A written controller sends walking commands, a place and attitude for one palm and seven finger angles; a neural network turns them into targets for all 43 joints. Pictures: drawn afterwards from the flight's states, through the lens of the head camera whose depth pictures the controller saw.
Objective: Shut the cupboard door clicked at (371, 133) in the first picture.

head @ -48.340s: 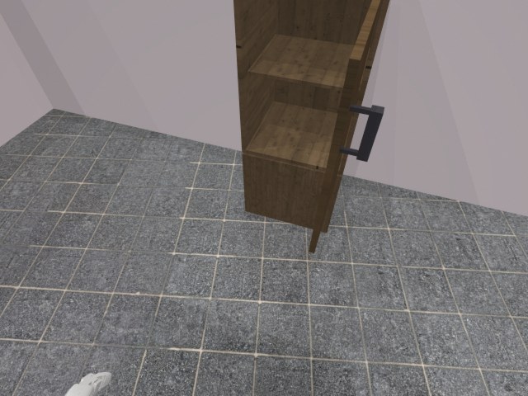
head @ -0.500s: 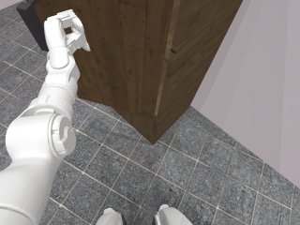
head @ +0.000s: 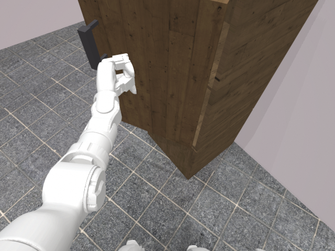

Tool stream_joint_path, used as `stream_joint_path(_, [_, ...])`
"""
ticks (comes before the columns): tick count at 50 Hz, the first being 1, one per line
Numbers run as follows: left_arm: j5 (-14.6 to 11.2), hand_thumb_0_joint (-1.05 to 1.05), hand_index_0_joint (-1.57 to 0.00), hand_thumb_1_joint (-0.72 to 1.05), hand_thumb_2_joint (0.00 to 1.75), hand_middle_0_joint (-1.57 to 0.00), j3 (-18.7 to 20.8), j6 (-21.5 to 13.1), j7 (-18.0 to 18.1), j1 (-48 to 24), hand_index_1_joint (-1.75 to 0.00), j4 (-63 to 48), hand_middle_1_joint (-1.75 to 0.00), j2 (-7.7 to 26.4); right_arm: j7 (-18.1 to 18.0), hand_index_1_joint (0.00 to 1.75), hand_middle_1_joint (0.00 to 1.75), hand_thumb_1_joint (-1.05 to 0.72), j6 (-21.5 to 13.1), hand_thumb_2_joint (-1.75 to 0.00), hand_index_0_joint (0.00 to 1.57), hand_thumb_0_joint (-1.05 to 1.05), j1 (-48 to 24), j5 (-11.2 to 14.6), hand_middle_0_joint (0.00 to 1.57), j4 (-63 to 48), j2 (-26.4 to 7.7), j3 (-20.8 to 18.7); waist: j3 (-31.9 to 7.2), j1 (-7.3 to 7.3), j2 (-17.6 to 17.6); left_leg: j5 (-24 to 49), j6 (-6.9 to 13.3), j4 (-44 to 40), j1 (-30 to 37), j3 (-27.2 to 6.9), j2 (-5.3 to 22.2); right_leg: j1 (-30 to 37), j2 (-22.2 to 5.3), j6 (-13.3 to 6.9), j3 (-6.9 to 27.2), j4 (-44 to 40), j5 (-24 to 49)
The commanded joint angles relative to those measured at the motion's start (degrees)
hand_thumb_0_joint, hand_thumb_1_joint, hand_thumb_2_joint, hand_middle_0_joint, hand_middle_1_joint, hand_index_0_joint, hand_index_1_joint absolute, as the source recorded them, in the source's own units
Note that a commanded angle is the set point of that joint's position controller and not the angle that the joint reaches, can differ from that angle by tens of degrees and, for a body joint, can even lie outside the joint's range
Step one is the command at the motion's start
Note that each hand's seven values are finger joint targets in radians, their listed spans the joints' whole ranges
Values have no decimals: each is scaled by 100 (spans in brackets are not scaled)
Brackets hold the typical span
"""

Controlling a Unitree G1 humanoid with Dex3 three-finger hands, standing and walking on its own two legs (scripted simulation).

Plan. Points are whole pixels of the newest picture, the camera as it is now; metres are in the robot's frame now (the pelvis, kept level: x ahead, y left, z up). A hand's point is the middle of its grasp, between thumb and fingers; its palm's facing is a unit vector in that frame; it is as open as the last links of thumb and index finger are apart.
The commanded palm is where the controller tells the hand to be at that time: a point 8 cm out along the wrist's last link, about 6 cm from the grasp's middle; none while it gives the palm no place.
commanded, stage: draw the hand back to the body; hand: left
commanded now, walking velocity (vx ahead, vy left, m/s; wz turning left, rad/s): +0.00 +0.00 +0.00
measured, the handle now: (95, 45) +0.65 +0.16 +0.11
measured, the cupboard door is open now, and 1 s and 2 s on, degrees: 27 27 27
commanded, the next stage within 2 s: step back with the hand held close in 1.58 s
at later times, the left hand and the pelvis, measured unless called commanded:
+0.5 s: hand (85, 111) +0.37 +0.13 +0.16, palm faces +0.02 -1.00 -0.03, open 3.1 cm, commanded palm +0.33 +0.19 +0.16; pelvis +0.00 +0.00 +0.03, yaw -1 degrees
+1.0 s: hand out of the picture +0.24 +0.25 +0.19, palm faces +0.30 -0.90 -0.31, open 4.6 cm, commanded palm +0.19 +0.29 +0.20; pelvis +0.00 +0.02 +0.05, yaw +0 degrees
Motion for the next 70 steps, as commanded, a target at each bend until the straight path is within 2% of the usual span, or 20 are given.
stream_joint_path(1, [-168, 0, -130, 90, 90, -130, 614, -330, 95, -2844, -150, -998, -150, 1200, -121, 30, 30, -90, -77, -90, 20, 0, 1123, 19, 20, -265, -819, -238, -2287, -207, -467, 1600, 175, -259, 1852, -87, -204, 527, 33, 300, 367, -727, 2907])
stream_joint_path(4, [-96, 0, -130, 90, 90, -130, 1162, -709, -56, -1765, -150, -1681, -150, 1841, -120, 30, 30, -90, -73, -90, 20, 0, 1009, 6, 20, -551, -781, -204, -3069, 311, -79, 2235, 159, -286, 2093, 22, -230, 1267, 3, 234, 413, -513, 3627])
stream_joint_path(8, [-2, 0, -130, 90, 90, -130, 750, -591, -440, -205, -150, -2262, -150, 1493, -84, 30, 30, -90, 4, -90, 20, 0, 911, 102, 20, -862, -738, -238, -2693, 484, -443, 2323, 203, -467, 2037, 182, -214, 1715, 35, 260, 379, -660, 4104])
stream_joint_path(9, [-102, 0, -130, 90, 90, -130, 517, -466, -554, -187, -150, -2607, -150, 1270, -87, 30, 30, -90, 20, -90, 20, 0, 796, 186, 20, -945, -738, -233, -2443, 382, -567, 2164, 228, -570, 2092, 220, -194, 1645, 33, 332, 379, -818, 4116])
stream_joint_path(12, [-634, 0, -130, 90, 90, -130, 259, 46, -840, 102, -150, -3451, -150, 879, -205, 30, 30, -90, 28, -90, 20, 0, 531, 347, 20, -1058, -757, -270, -2036, 358, -902, 1764, 254, -808, 2251, 246, -200, 1929, 33, 458, 402, -1208, 4111])
stream_joint_path(15, [-900, 0, -130, 90, 90, -130, 67, 196, -942, 32, -150, -4581, -150, 781, -359, 30, 30, -90, -101, -90, 20, 0, 236, 432, 20, -1024, -685, -237, -1843, 388, -398, 1777, 276, -977, 2744, 224, -189, 1897, 43, 406, 365, -1412, 3739])
stream_joint_path(21, [-730, 0, -127, 90, 90, -127, -31, 225, -947, 1089, -147, -5538, -147, 998, -478, 30, 30, -90, -375, -90, 20, 0, -230, 436, 20, -946, -603, -119, -1345, 543, 142, 1454, 267, -1293, 3138, 94, -157, 1579, 38, 260, 288, -1615, 2602])
stream_joint_path(23, [-804, 0, -122, 90, 90, -122, 209, 496, -1025, 1859, -141, -5392, -141, 1230, -508, 30, 30, -90, -367, -90, 20, 0, -396, 463, 20, -1002, -651, -91, -1174, 724, -44, 1269, 252, -1428, 3029, 99, -174, 1763, 13, 255, 303, -1726, 2355])
stream_joint_path(25, [-946, 0, -116, 90, 90, -116, 187, 830, -1141, 2132, -135, -5439, -135, 1151, -540, 30, 30, -90, -350, -90, 20, 0, -696, 528, 20, -1128, -633, -30, -873, 778, -321, 1043, 244, -1594, 2929, 113, -186, 1826, -35, 260, 307, -1881, 2108])
stream_joint_path(26, [-495, 0, -113, 90, 90, -113, -207, 696, -928, 2279, -132, -6106, -132, 1324, -626, 30, 30, -90, -204, -90, 20, 0, -861, 506, 20, -1261, -462, -13, -663, 646, -518, 957, 213, -1845, 3112, 78, -192, 1864, -208, 343, 546, -2233, 2086])
stream_joint_path(28, [-513, 0, -108, 90, 90, -108, -52, 791, -790, 3022, -126, -6091, -126, 1355, -727, 30, 30, -90, -75, -90, 20, 0, -1058, 509, 20, -1332, -485, 25, -404, 739, -916, 826, 235, -1997, 3049, 55, -168, 2069, -253, 395, 568, -2445, 1837])
stream_joint_path(34, [-377, 0, -92, 90, 90, -92, -71, 962, -609, 3417, -108, -7400, -108, 1465, -811, 30, 30, -90, -34, -90, 20, 0, -1408, 488, 20, -1414, -430, 161, -220, 750, 213, 1086, 192, -2487, 3948, -19, -83, 2236, -142, 184, 358, -2742, 1659])
stream_joint_path(36, [-350, 0, -86, 90, 90, -86, 21, 1008, -535, 3645, -102, -7826, -102, 1551, -814, 30, 30, -90, -95, -90, 20, 0, -1418, 439, 20, -1418, -422, 181, -323, 772, 285, 1263, 176, -2581, 4183, -63, -66, 2385, -118, 161, 310, -2802, 1822])
stream_joint_path(40, [-318, 0, -75, 90, 90, -75, 174, 1061, -445, 4452, -90, -8470, -90, 1624, -810, 30, 30, -90, -182, -90, 20, 0, -1465, 372, 20, -1402, -404, 215, -422, 843, 291, 1576, 154, -2758, 4424, -127, -32, 2701, -109, 135, 235, -2870, 2025])
stream_joint_path(46, [-305, 0, -58, 90, 90, -58, 478, 1139, -405, 5617, -72, -8901, -72, 1656, -776, 30, 30, -90, -229, -90, 20, 0, -1560, 324, 20, -1376, -402, 221, 28, 922, 82, 1629, 105, -2939, 4328, -171, -3, 2817, -103, 143, 167, -2998, 2009])
stream_joint_path(55, [-342, 0, -34, 90, 90, -34, 1532, 1091, -347, 7252, -45, -9667, -45, 2212, -729, 30, 30, -90, -324, -90, 20, 0, -1576, 281, 20, -1356, -373, 145, 48, 1110, 43, 1998, 87, -2856, 4162, -130, -11, 3070, -162, 167, 136, -2985, 2278])
stream_joint_path(60, [-354, 0, -20, 90, 90, -20, 2005, 1043, -265, 7968, -30, -10030, -30, 2446, -737, 30, 30, -90, -468, -90, 20, 0, -1527, 287, 20, -1337, -384, 94, 137, 1161, 320, 1977, 80, -2797, 4088, -94, -21, 3018, -188, 180, 140, -3014, 2235])
stream_joint_path(61, [-340, 0, -20, 90, 90, -20, 1705, 1040, -288, 7908, -30, -9937, -30, 2137, -733, 30, 30, -90, -492, -90, 20, 0, -1532, 283, 20, -1296, -369, 101, 334, 1091, 300, 1925, 90, -2805, 4070, -78, -28, 2893, -189, 184, 136, -3028, 2185])
stream_joint_path(65, [-295, 0, -20, 90, 90, -20, 1444, 1113, -246, 7463, -30, -9612, -30, 1976, -790, 30, 30, -90, -571, -90, 20, 0, -1461, 278, 20, -1209, -487, 39, 649, 984, -102, 1543, 161, -2859, 4081, -91, -29, 2583, -191, 229, 154, -3133, 1814])
stream_joint_path(70, [-270, 0, -20, 90, 90, -20, 1586, 1051, -194, 7414, -30, -9801, -30, 2163, -840, 30, 30, -90, -637, -90, 20, 0, -1461, 259, 20, -1200, -465, 23, 136, 1088, -19, 1770, 201, -2790, 4239, -60, -84, 2870, -236, 221, 203, -3025, 2059])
